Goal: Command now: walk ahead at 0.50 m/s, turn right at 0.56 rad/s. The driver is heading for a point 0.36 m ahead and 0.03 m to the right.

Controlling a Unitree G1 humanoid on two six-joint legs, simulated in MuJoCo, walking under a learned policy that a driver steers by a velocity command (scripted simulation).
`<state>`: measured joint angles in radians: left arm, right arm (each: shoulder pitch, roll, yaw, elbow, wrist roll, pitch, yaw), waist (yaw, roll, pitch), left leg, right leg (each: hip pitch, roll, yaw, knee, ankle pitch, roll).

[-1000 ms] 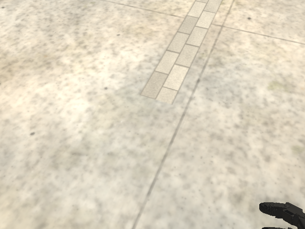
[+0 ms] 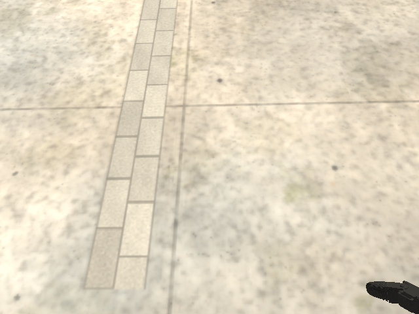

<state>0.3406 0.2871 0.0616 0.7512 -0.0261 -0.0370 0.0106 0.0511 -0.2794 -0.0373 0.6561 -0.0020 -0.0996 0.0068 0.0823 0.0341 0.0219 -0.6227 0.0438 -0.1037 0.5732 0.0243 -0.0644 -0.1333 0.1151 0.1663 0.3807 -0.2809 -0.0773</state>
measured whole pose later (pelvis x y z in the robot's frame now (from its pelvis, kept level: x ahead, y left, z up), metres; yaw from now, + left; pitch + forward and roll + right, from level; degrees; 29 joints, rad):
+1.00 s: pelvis +0.31 +0.00 -0.01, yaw -13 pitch -1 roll +0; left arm 0.17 0.23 0.04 0.83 0.02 0.01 0.02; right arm 0.22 -0.23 -0.02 0.92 -0.02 -0.01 -0.02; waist 0.00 -0.01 0.02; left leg -0.22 0.03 -0.01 0.55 -0.32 -0.02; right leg -0.29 0.01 0.02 0.51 -0.20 0.00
